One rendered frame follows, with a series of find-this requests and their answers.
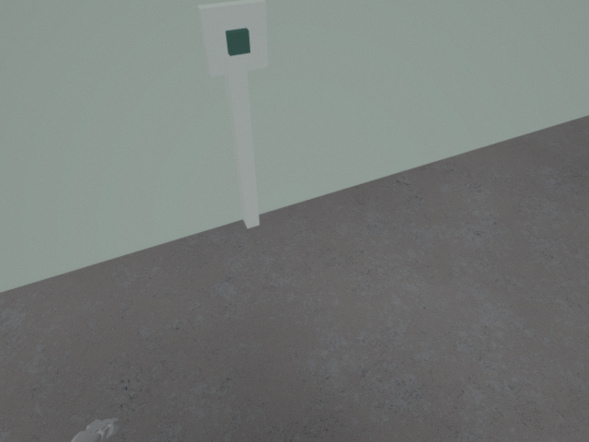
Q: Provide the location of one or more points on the panel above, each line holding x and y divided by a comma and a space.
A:
215, 19

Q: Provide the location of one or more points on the left robot hand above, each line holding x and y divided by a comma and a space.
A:
98, 431

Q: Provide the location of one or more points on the button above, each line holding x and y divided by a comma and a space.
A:
237, 41

